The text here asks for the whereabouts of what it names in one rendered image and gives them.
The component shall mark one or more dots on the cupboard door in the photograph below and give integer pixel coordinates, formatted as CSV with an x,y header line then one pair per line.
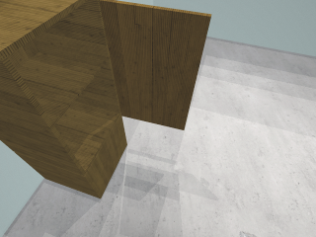
x,y
155,54

